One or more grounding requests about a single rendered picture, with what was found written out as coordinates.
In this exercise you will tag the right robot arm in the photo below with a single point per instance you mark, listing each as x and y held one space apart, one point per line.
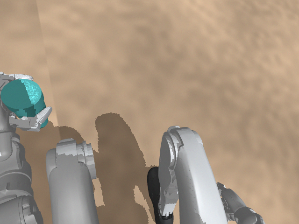
246 215

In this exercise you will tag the left robot arm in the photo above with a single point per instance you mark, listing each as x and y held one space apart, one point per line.
17 204

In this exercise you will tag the left robot hand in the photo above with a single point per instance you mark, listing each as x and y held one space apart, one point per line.
8 120

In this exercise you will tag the right robot hand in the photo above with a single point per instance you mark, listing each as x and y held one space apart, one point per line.
231 201

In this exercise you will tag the right robot foot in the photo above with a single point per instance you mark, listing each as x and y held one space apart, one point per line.
154 194

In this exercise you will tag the cup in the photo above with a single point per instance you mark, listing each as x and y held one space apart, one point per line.
23 97

